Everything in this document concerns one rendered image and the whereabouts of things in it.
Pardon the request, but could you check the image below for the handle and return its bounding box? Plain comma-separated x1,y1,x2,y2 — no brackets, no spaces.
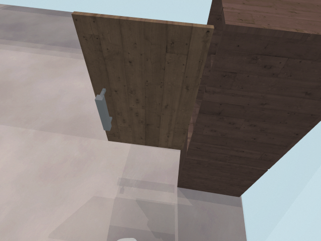
95,88,112,131

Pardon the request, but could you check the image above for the cupboard door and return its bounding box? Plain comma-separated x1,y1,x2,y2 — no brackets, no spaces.
71,11,214,150

